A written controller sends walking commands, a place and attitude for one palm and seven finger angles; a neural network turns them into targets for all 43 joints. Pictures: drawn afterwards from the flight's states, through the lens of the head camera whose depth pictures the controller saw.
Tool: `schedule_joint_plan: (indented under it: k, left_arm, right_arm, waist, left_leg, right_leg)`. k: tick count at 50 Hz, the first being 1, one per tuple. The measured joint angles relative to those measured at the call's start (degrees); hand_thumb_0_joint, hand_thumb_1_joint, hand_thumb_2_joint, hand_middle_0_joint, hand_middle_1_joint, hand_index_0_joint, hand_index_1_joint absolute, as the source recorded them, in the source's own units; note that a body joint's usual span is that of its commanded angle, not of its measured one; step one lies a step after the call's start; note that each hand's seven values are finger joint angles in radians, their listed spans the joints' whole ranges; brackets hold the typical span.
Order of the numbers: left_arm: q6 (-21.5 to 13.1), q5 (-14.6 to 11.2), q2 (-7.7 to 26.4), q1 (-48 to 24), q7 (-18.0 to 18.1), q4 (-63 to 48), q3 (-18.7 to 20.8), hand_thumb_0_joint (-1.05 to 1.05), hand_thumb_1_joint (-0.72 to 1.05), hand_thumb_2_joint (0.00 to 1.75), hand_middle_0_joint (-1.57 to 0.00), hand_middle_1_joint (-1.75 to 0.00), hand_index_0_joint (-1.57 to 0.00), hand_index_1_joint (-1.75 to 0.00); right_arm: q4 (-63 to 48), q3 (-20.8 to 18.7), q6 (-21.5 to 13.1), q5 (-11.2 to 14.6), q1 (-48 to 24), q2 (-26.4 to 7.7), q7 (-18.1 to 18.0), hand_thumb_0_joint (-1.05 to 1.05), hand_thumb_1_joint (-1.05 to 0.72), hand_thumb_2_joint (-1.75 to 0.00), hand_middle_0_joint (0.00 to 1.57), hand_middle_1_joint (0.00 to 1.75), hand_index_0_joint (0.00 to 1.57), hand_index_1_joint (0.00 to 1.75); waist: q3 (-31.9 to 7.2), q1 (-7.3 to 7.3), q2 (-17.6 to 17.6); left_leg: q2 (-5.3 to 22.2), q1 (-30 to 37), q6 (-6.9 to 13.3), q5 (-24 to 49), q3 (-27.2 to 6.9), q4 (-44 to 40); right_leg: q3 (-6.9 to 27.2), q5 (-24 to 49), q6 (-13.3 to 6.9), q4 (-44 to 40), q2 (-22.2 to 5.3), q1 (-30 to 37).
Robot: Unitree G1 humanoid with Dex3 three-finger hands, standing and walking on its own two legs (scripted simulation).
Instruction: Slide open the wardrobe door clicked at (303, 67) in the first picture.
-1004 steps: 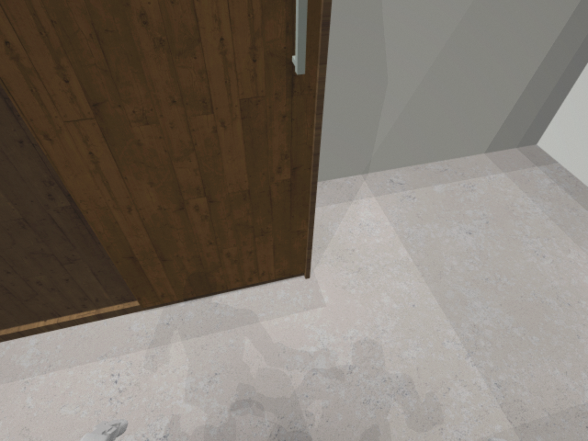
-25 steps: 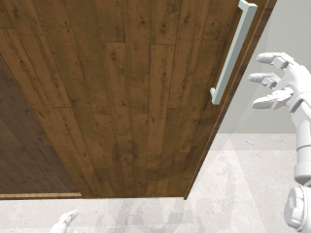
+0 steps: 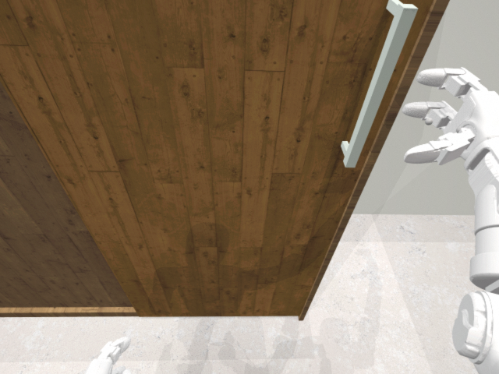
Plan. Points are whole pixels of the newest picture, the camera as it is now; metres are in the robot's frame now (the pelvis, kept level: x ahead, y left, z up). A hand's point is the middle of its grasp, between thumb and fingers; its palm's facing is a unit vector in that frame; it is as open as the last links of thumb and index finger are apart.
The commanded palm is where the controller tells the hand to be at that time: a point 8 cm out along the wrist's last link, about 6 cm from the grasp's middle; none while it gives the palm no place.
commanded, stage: feel for the door with the fingertips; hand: right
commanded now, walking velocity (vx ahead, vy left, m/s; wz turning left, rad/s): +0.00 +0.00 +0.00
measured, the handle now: (368, 94) +0.48 -0.13 +0.25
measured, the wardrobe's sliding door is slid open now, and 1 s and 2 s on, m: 0.00 0.00 0.00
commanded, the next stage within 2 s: slide the fingers in behind the handle in 0.82 s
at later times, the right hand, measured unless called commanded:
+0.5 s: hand (398, 114) +0.42 -0.16 +0.25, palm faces -0.06 +1.00 -0.03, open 14.0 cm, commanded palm +0.40 -0.22 +0.25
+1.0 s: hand (398, 110) +0.44 -0.16 +0.25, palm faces -0.07 +1.00 -0.01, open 13.8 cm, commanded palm +0.41 -0.22 +0.25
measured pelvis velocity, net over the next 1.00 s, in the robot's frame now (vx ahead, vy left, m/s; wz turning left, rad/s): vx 0.00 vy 0.01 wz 0.00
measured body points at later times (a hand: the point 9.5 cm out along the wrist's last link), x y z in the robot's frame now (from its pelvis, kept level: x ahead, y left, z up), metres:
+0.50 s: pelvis +0.00 +0.00 +0.00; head -0.02 +0.02 +0.45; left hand +0.14 +0.25 -0.10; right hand +0.42 -0.21 +0.25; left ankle -0.02 +0.10 -0.74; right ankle -0.01 -0.09 -0.74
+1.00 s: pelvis +0.00 +0.01 +0.00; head -0.01 +0.02 +0.45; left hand +0.10 +0.27 -0.11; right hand +0.43 -0.22 +0.25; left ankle -0.02 +0.10 -0.74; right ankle -0.01 -0.09 -0.74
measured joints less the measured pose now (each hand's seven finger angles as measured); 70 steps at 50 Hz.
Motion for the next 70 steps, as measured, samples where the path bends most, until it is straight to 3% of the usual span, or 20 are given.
schedule_joint_plan:
  k: [6, 11, 17, 22, 29, 48, 56, 70]
  left_arm:
    - [0.1, -0.4, 0.7, -0.3, -0.4, 1.0, 0.6, 0.01, 0.91, 0.89, -0.20, -0.30, -0.20, -0.30]
    - [0.7, -0.4, 0.5, -2.1, -0.7, 0.7, 0.6, 0.01, 0.91, 0.89, -0.20, -0.30, -0.20, -0.30]
    - [0.6, 0.2, -0.9, -3.7, -0.7, -0.1, 0.0, 0.01, 0.91, 0.89, -0.20, -0.30, -0.20, -0.30]
    - [1.0, 0.3, -1.3, -4.0, -0.8, -0.3, -0.3, 0.01, 0.91, 0.89, -0.21, -0.30, -0.20, -0.30]
    - [2.1, 0.0, -0.6, -3.4, -0.6, 0.2, 0.1, 0.01, 0.91, 0.89, -0.21, -0.30, -0.20, -0.30]
    - [1.0, 0.1, 0.2, -0.4, -0.2, 2.2, 0.8, 0.01, 0.91, 0.89, -0.20, -0.30, -0.20, -0.30]
    - [0.6, 0.1, 0.1, 0.2, -0.7, 1.5, 0.9, 0.01, 0.91, 0.89, -0.20, -0.30, -0.20, -0.30]
    - [1.0, 0.0, -0.5, -2.3, -0.8, 0.8, 0.4, 0.01, 0.91, 0.89, -0.20, -0.30, -0.20, -0.30]
  right_arm:
    - [-0.6, 2.0, 3.3, 1.8, -1.4, 1.3, 1.0, -0.01, 0.50, -0.29, 0.30, 1.20, 0.30, 1.20]
    - [-1.0, 3.4, 6.0, 1.6, -0.9, 3.6, -1.0, -0.01, 0.50, -0.29, 0.30, 1.20, 0.30, 1.20]
    - [-4.4, 3.4, 4.4, 1.0, 0.2, 6.3, -4.1, -0.01, 0.50, -0.29, 0.30, 1.20, 0.30, 1.20]
    - [-4.4, 3.3, 4.6, 0.1, -1.0, 6.0, -5.3, -0.01, 0.50, -0.29, 0.30, 1.20, 0.30, 1.20]
    - [0.0, 2.9, 6.6, 0.2, -3.0, 4.0, -4.6, -0.01, 0.50, -0.30, 0.30, 1.20, 0.30, 1.20]
    - [7.8, 2.7, 1.9, 0.0, -7.1, 2.8, -2.8, -0.01, 0.50, -0.30, 0.35, 1.24, 0.34, 1.23]
    - [5.2, 2.3, 0.5, 0.0, -4.9, 3.5, -3.3, -0.01, 0.50, -0.30, 0.33, 1.23, 0.32, 1.22]
    - [-0.8, 4.3, 3.9, 0.5, -2.6, 6.1, -5.0, -0.01, 0.50, -0.29, 0.30, 1.21, 0.30, 1.20]
  waist:
    - [-1.1, -0.70, -0.8]
    - [-1.1, -0.71, -1.2]
    - [-0.3, -0.59, -0.2]
    - [-0.5, -0.54, 0.0]
    - [-0.7, -0.41, -0.7]
    - [-0.7, 0.49, -0.2]
    - [-0.7, 0.55, -0.5]
    - [-0.3, -0.67, -0.3]
  left_leg:
    - [0.3, 0.1, -0.2, -0.2, 0.3, 0.1]
    - [0.4, -0.6, -0.3, -0.4, 0.2, 0.7]
    - [0.2, -0.2, 0.0, -0.3, -0.1, 0.7]
    - [-0.2, 0.2, 0.2, -0.2, -0.2, 0.4]
    - [-0.2, -0.1, 0.3, -0.1, 0.1, 0.3]
    - [-0.4, -1.0, 0.5, 0.0, 0.3, 0.4]
    - [-0.4, -0.8, 0.4, 0.3, -0.3, 0.3]
    - [-0.1, -0.1, 0.2, 0.5, 0.0, 0.3]
  right_leg:
    - [0.3, -0.2, -0.2, 0.2, 0.3, -0.1]
    - [0.2, -0.1, -0.3, 0.3, 0.4, -0.5]
    - [0.0, 0.2, 0.0, -0.1, 0.2, 0.1]
    - [-0.1, 0.1, 0.3, -0.1, -0.2, 0.6]
    - [0.1, 0.2, 0.3, -0.2, -0.2, 0.1]
    - [0.4, 0.2, 0.4, 0.4, -0.4, -1.0]
    - [-0.2, 0.3, 0.3, 0.0, -0.4, -0.5]
    - [0.0, 0.7, 0.1, 0.0, -0.1, 0.1]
